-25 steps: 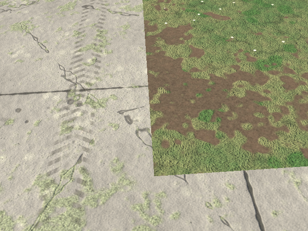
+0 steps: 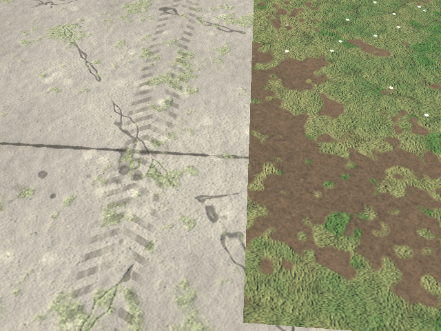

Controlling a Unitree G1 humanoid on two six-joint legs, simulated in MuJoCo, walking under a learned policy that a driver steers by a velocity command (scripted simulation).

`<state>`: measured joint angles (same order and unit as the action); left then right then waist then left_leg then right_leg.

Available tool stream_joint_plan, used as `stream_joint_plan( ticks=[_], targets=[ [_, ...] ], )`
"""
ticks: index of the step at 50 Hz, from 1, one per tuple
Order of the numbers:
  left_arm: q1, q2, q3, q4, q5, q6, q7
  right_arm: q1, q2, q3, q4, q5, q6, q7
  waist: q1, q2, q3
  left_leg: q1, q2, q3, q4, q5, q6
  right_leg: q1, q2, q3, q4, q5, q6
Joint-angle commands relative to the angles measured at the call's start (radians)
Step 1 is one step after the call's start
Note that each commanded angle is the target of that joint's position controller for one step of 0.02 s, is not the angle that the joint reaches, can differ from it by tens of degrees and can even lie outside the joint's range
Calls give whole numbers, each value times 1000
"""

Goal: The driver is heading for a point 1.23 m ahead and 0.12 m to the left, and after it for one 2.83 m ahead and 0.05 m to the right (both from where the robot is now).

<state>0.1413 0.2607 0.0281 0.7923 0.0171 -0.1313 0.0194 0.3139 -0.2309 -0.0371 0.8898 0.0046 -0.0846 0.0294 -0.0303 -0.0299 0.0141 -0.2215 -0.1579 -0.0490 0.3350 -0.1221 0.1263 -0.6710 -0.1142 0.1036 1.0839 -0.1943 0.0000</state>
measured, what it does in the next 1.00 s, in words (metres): walks ahead, turning left: right foot, then left foot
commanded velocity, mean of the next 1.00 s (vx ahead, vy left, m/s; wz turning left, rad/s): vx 0.50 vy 0.00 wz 0.33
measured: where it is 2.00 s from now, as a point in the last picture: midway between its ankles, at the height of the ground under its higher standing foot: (179, 190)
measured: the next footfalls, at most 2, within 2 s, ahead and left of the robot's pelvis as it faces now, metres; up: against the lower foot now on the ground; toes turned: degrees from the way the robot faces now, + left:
right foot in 0.24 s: +0.31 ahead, -0.14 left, +0.00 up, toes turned +13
left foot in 0.78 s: +0.49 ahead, +0.21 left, +0.00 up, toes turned +26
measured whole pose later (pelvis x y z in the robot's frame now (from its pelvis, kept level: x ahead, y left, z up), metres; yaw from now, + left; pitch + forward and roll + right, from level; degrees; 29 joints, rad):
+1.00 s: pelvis +0.48 +0.11 +0.00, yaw +19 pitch +1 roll +1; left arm 0.25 0.30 0.07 0.84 -0.03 -0.05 0.00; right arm 0.29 -0.24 -0.07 0.78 -0.01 -0.10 0.03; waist -0.01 -0.05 0.01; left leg -0.18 -0.03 0.14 0.34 -0.19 0.06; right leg -0.63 -0.11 0.07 1.14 -0.22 -0.01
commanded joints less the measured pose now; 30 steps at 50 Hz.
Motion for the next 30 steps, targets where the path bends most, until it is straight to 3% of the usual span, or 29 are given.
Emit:
stream_joint_plan(
  ticks=[1,4,8,10,11,12,13,14,15,16,17,18,20,23,26,30],
  targets=[
    [5,54,15,-66,11,11,17,-47,-160,-37,-93,7,-19,-25,33,64,22,-202,216,-203,-166,84,150,119,31,-55,-228,185,38],
    [-114,38,7,-105,-8,7,12,24,-173,-44,-85,22,-8,-33,-24,97,-1,-126,212,-227,-120,27,112,160,84,-54,-457,282,48],
    [-184,87,20,-147,-26,-9,-10,67,-163,-44,-84,27,9,-41,-44,107,-19,30,266,-357,-21,-58,101,175,107,-11,-590,212,40],
    [-151,114,32,-148,-28,-24,-19,48,-171,-47,-97,19,18,-46,-11,138,-30,68,279,-411,49,-26,88,247,115,-14,-636,123,12],
    [-76,128,42,-129,-26,-30,-17,32,-156,-43,-107,17,22,-47,30,147,-55,61,252,-409,108,2,70,350,116,-29,-680,109,-13],
    [48,164,57,-109,-15,-35,-11,13,-116,-28,-124,11,19,-44,89,128,-144,-8,206,-362,265,23,37,558,41,20,-670,99,-64],
    [208,228,74,-95,-2,-32,0,25,-56,-9,-149,9,12,-40,137,-15,-279,-208,108,-224,568,-127,-20,858,-150,237,-684,31,-151],
    [267,269,89,-62,-4,-14,-9,139,-51,-1,-181,33,-1,-36,80,-352,-346,-507,47,-132,800,-478,-53,1047,-331,659,-763,-155,-278],
    [219,157,66,-91,-12,-9,-10,126,-159,-22,-153,44,4,-38,92,-200,-246,-602,134,-158,929,-416,-67,972,-318,637,-778,-287,-251],
    [183,110,54,-100,-18,-2,-9,37,-190,-33,-162,35,13,-38,108,-87,-129,-612,163,-133,959,-317,-77,849,-270,464,-787,-213,-205],
    [133,105,49,-105,-14,3,-12,2,-167,-33,-171,23,17,-39,86,-14,-76,-574,192,-112,941,-242,-88,737,-218,347,-814,-93,-181],
    [106,93,45,-99,-11,6,-15,-20,-151,-37,-183,17,20,-36,67,-19,-32,-557,218,-109,904,-196,-93,663,-184,268,-840,-1,-176],
    [93,83,43,-84,-8,3,-22,-14,-110,-34,-194,24,33,-26,43,-62,-11,-502,245,-69,879,-152,-101,574,-131,128,-890,107,-167],
    [113,110,56,-58,-13,-5,-26,-50,-90,-33,-231,20,43,-23,40,-51,-7,-540,261,-62,821,-79,-118,572,-128,16,-916,263,-191],
    [130,137,66,-37,-10,3,-20,-111,-82,-31,-261,20,40,-16,53,-38,-3,-565,264,-55,675,35,-125,610,-132,-68,-920,341,-187],
    [185,155,64,0,-23,14,-19,-243,-49,-14,-300,14,26,5,99,-26,31,-486,240,7,431,151,-102,616,-121,-143,-925,305,-175]
  ],
)
Keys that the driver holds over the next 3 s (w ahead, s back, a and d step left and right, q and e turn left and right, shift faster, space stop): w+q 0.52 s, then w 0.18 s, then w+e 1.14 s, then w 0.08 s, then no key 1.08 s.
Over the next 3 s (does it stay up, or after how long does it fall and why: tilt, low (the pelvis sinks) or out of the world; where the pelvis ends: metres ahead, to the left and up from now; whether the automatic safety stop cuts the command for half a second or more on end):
stays up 1.19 0.12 -0.01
